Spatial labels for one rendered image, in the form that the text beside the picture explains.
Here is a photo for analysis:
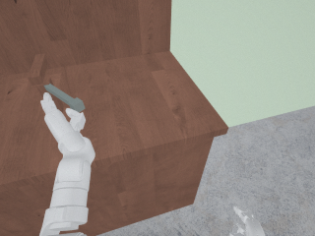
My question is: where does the left robot hand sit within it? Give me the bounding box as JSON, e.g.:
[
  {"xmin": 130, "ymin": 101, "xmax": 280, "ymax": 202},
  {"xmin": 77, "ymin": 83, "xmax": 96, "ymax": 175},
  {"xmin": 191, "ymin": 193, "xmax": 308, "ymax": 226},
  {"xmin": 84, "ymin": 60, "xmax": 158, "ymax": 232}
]
[{"xmin": 40, "ymin": 92, "xmax": 86, "ymax": 143}]

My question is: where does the counter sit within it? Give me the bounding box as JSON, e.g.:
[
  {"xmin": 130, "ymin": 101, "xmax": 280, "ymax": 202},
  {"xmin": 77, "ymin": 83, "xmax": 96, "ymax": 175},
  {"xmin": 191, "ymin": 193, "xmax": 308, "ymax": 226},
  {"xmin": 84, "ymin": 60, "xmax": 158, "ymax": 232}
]
[{"xmin": 0, "ymin": 0, "xmax": 228, "ymax": 236}]

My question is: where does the left robot forearm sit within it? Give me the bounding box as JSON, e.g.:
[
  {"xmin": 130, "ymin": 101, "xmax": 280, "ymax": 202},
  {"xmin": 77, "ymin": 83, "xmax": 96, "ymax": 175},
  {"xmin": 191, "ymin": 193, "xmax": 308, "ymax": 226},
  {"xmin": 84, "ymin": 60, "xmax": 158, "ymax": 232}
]
[{"xmin": 39, "ymin": 131, "xmax": 95, "ymax": 236}]

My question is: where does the tap lever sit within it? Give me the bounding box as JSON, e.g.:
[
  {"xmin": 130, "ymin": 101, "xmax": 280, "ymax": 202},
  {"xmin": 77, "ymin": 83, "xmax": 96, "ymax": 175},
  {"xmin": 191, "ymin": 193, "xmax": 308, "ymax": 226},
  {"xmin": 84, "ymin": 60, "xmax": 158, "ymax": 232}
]
[{"xmin": 44, "ymin": 84, "xmax": 86, "ymax": 113}]

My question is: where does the right robot hand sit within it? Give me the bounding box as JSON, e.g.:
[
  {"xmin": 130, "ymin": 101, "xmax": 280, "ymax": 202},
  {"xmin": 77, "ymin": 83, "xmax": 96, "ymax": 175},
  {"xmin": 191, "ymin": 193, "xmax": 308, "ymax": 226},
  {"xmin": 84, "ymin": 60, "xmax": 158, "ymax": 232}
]
[{"xmin": 229, "ymin": 206, "xmax": 266, "ymax": 236}]

